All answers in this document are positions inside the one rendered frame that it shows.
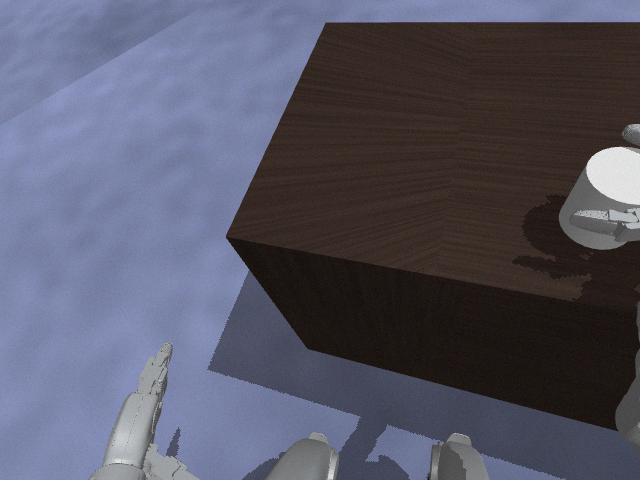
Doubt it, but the can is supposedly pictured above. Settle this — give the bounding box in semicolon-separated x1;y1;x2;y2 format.
559;147;640;250

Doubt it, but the right robot arm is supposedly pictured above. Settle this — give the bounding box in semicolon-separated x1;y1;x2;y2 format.
615;301;640;456

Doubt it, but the left robot arm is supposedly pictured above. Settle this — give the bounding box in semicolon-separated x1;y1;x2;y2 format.
88;464;146;480

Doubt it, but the left robot hand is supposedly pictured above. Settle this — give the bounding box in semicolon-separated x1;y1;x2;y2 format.
102;341;200;480

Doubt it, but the right robot hand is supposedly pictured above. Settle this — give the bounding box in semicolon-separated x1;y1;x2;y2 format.
569;124;640;242

